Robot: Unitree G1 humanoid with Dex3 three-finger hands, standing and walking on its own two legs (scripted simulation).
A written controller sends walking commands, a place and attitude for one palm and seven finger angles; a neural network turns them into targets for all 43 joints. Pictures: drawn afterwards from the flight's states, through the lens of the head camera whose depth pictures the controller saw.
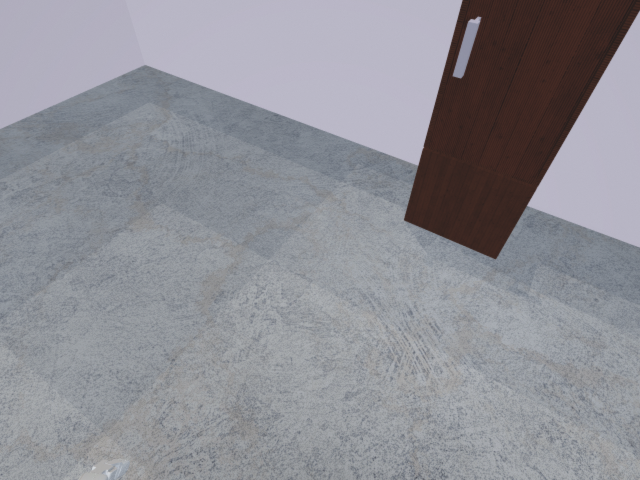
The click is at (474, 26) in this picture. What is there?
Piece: cupboard door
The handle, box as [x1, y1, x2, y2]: [453, 17, 480, 77]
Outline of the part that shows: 480,17 477,17 474,20 470,19 468,21 453,76 461,77 463,75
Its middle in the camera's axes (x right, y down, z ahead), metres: +0.43 -0.56 +1.14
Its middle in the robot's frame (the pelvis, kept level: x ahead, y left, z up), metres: +1.25 -0.37 +0.03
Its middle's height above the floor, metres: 0.80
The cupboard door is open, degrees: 0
